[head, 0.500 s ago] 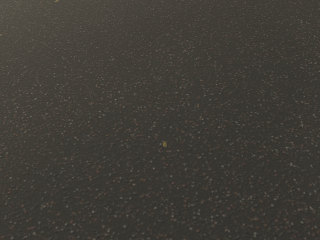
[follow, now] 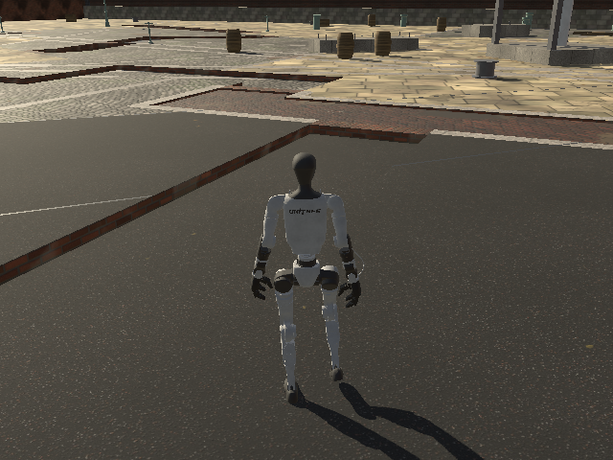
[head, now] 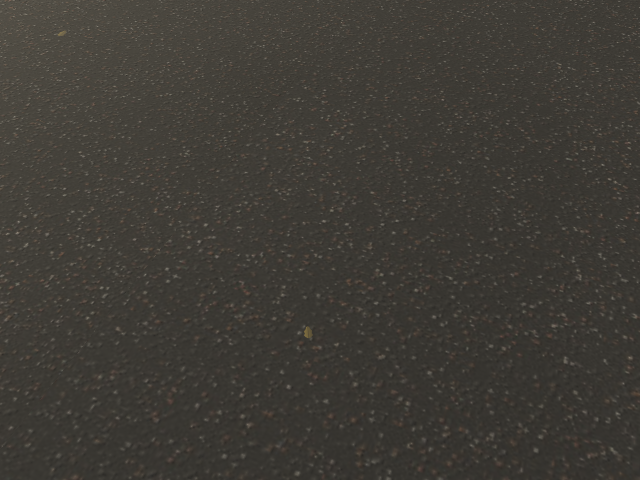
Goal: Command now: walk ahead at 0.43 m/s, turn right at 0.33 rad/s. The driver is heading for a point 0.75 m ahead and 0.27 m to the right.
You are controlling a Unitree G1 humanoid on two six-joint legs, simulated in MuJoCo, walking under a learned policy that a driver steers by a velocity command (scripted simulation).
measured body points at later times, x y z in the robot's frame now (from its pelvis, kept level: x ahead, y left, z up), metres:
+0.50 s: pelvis +0.25 -0.08 -0.01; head +0.28 -0.09 +0.44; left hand +0.42 +0.15 -0.13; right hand +0.30 -0.37 -0.12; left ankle +0.26 +0.10 -0.64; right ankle +0.29 -0.14 -0.74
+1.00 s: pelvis +0.54 -0.11 +0.00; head +0.56 -0.12 +0.45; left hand +0.76 +0.07 -0.12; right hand +0.51 -0.41 -0.10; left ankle +0.63 -0.05 -0.74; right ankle +0.41 -0.20 -0.65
